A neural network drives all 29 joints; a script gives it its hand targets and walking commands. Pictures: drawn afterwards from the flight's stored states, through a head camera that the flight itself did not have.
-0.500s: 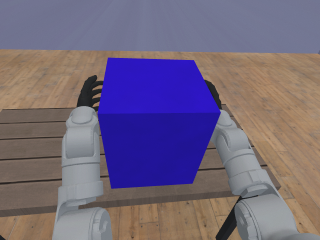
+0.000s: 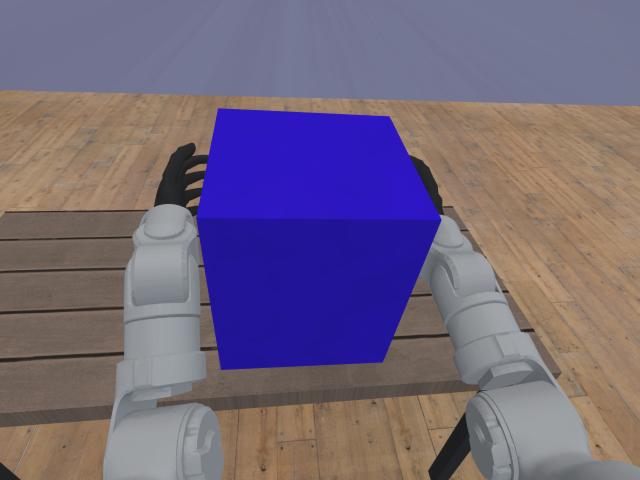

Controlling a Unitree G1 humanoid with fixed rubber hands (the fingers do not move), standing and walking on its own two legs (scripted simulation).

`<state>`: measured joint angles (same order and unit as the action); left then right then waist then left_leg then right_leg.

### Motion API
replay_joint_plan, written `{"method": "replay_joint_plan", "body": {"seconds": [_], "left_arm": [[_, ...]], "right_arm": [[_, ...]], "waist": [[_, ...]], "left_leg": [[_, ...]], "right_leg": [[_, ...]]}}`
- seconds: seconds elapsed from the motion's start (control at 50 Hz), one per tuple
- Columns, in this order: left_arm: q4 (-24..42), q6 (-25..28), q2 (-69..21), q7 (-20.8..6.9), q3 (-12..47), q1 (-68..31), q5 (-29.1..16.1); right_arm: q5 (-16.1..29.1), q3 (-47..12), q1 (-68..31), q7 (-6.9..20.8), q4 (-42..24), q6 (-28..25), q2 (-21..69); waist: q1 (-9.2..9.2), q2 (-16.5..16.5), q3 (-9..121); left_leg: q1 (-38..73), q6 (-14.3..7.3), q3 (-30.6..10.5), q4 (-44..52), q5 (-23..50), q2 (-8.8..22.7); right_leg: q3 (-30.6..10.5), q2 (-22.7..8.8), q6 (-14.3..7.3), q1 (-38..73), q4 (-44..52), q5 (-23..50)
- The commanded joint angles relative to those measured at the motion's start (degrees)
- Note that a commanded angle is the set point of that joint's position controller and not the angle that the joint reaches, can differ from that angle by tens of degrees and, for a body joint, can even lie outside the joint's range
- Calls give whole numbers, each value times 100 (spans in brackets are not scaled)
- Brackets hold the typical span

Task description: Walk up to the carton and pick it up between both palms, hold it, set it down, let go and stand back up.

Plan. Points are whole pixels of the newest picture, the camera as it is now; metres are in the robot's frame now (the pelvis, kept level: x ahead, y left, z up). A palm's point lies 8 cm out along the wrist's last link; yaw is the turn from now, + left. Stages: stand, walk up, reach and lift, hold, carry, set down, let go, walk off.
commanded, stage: hold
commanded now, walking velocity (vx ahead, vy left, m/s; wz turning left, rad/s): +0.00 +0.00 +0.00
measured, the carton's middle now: (305, 242) +0.36 +0.00 +0.17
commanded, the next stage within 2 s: none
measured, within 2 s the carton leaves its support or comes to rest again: neither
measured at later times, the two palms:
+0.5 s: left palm (175, 214) +0.36 +0.15 +0.21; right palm (427, 221) +0.36 -0.15 +0.20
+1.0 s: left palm (176, 212) +0.36 +0.15 +0.21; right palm (427, 220) +0.36 -0.15 +0.20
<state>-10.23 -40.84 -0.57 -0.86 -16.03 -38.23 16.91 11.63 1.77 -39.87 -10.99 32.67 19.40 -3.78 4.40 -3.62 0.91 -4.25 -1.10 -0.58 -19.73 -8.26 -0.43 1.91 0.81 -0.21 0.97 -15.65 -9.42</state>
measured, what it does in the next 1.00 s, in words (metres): stands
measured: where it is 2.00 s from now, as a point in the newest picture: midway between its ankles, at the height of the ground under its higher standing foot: outside the picture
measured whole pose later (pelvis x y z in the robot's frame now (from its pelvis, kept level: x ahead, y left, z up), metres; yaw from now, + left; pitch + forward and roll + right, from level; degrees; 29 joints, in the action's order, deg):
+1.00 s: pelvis +0.00 +0.00 +0.00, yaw +0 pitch -8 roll -1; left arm -9.3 -41.1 -1.1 -0.9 -16.0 -37.2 17.0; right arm 12.2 0.8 -38.9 -11.3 31.7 19.7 -4.2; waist 4.8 -3.5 0.7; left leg -3.6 -1.2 -0.5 -20.0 -8.7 -0.5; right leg 1.8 0.8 -0.1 1.8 -15.4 -9.5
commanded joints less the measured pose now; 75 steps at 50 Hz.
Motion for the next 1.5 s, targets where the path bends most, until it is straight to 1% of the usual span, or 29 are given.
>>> {"method": "replay_joint_plan", "body": {"seconds": [0.0,0.02,0.1,0.14,0.18,0.22,0.24,0.36,0.4,0.44,0.48,0.52,0.64,0.7,0.74,0.84,0.86,0.94,0.96,1.0,1.02,1.04,1.06,1.14,1.16,1.22,1.36,1.4,1.48], "left_arm": [[522,329,-3534,-744,2773,-3372,-847],[427,298,-3511,-758,2742,-3285,-810],[683,301,-3468,-791,2797,-3273,-810],[839,301,-3550,-768,2925,-3282,-869],[915,272,-3589,-751,3020,-3275,-893],[865,272,-3555,-751,2975,-3286,-863],[940,277,-3592,-750,3005,-3226,-902],[834,229,-3515,-754,2884,-3236,-831],[845,229,-3512,-761,2924,-3273,-850],[861,255,-3490,-760,2884,-3398,-855],[646,239,-3490,-768,2796,-3427,-807],[535,216,-3492,-776,2795,-3370,-784],[548,307,-3527,-756,2802,-3633,-867],[382,292,-3536,-759,2722,-3483,-812],[362,308,-3553,-746,2726,-3531,-811],[459,308,-3521,-774,2680,-3354,-783],[518,317,-3501,-784,2708,-3451,-804],[519,297,-3554,-771,2793,-3388,-825],[504,301,-3508,-766,2776,-3382,-814],[607,293,-3570,-768,2817,-3421,-817],[640,288,-3571,-766,2864,-3427,-844],[512,261,-3549,-773,2821,-3324,-809],[640,278,-3596,-775,2879,-3344,-843],[725,288,-3548,-769,2892,-3320,-863],[673,275,-3502,-767,2814,-3303,-791],[717,260,-3563,-760,2902,-3225,-819],[570,246,-3482,-784,2761,-3332,-782],[631,250,-3523,-777,2815,-3285,-817],[734,292,-3567,-736,2913,-3397,-887]], "right_arm": [[552,-2168,-4708,362,-2041,-347,3574],[565,-2193,-4724,345,-2092,-343,3570],[629,-2290,-4580,307,-2162,-308,3573],[706,-2369,-4682,306,-2396,-324,3610],[724,-2371,-4685,308,-2515,-325,3574],[684,-2324,-4614,313,-2381,-272,3545],[700,-2396,-4634,314,-2563,-288,3603],[651,-2333,-4606,350,-2362,-230,3542],[640,-2274,-4506,353,-2272,-216,3491],[607,-2242,-4543,374,-2177,-211,3545],[504,-2132,-4662,410,-2091,-228,3548],[447,-2058,-4666,421,-2063,-251,3491],[439,-2041,-4825,437,-1973,-314,3605],[411,-2067,-4955,439,-2095,-371,3623],[417,-2030,-4930,433,-2016,-377,3618],[530,-2203,-4774,370,-2082,-351,3646],[556,-2192,-4746,360,-2055,-339,3611],[562,-2209,-4868,372,-2224,-364,3629],[552,-2182,-4764,372,-2101,-327,3574],[561,-2179,-4714,378,-2109,-314,3592],[565,-2185,-4744,379,-2157,-325,3565],[560,-2184,-4780,370,-2202,-327,3558],[573,-2191,-4734,358,-2239,-332,3590],[599,-2196,-4592,358,-2193,-302,3535],[591,-2193,-4582,362,-2108,-283,3504],[601,-2217,-4652,361,-2324,-316,3498],[485,-2118,-4632,392,-2074,-263,3521],[544,-2238,-4763,390,-2305,-313,3563],[604,-2275,-4739,377,-2318,-314,3613]], "waist": [[120,479,2052],[82,466,1971],[115,445,1959],[88,520,2058],[132,582,2096],[126,538,1865],[105,464,1968],[49,411,1911],[110,518,1898],[101,464,1839],[51,417,1695],[83,478,1770],[101,445,2022],[12,405,1994],[42,463,1957],[38,375,2008],[86,446,2044],[60,438,2020],[88,406,1908],[94,516,1920],[131,498,2009],[84,521,1888],[134,536,1970],[159,505,1984],[105,516,1861],[104,535,1904],[77,395,1737],[20,382,1929],[64,473,2084]], "left_leg": [[1215,176,67,39,1383,-109],[1162,157,67,30,1378,-132],[1205,214,64,7,1609,-135],[1258,247,38,-40,1764,-118],[1321,273,29,-73,1832,-107],[1263,244,37,-16,1665,-109],[1266,221,40,-29,1703,-101],[1225,185,65,69,1473,-82],[1201,213,71,72,1424,-86],[1169,187,82,126,1264,-86],[1055,131,99,228,937,-69],[1076,140,112,217,888,-69],[1114,108,115,181,922,-75],[1036,56,126,176,886,-97],[1019,83,114,173,894,-96],[1151,97,98,67,1322,-117],[1146,129,87,59,1295,-124],[1125,136,75,61,1316,-102],[1138,149,65,73,1305,-95],[1141,173,85,83,1270,-106],[1191,181,75,70,1306,-100],[1136,165,82,60,1316,-111],[1189,185,69,50,1413,-108],[1230,214,54,40,1473,-85],[1202,210,62,71,1412,-89],[1257,223,48,21,1542,-80],[1097,134,99,175,1060,-66],[1150,137,100,107,1297,-80],[1237,177,76,26,1417,-96]], "right_leg": [[136,234,271,0,200,1008],[125,216,282,21,221,1021],[137,232,317,141,172,1302],[157,258,291,137,148,1344],[161,263,264,85,170,1320],[147,248,278,-35,196,1183],[147,263,279,9,186,1243],[147,272,251,-18,216,970],[117,246,240,-17,211,965],[134,242,254,-98,229,804],[149,224,234,-206,290,463],[128,211,222,-176,280,477],[139,213,255,-168,245,526],[140,207,258,-158,260,512],[135,203,250,-164,253,513],[131,224,296,44,197,1027],[127,213,295,49,201,1005],[144,237,262,1,210,921],[148,243,258,-41,222,888],[140,226,253,-82,236,801],[149,235,255,-69,230,855],[125,220,258,-68,251,892],[126,227,266,-24,221,1015],[144,253,255,24,202,1016],[143,242,257,-27,213,941],[156,256,242,-20,209,1036],[152,230,249,-119,262,620],[141,247,251,-27,239,865],[146,250,252,-31,208,944]]}}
